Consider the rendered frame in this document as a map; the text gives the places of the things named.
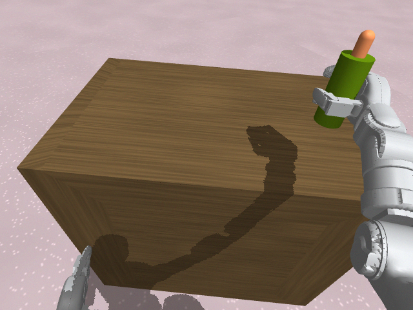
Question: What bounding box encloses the left robot hand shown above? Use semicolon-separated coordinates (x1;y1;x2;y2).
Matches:
56;245;92;310

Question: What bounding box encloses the right robot hand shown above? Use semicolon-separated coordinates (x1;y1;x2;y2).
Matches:
312;65;391;124

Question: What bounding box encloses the bottle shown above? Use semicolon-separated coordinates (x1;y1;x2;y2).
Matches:
314;30;376;129

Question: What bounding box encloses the right robot arm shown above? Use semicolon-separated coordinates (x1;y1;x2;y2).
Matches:
350;103;413;310

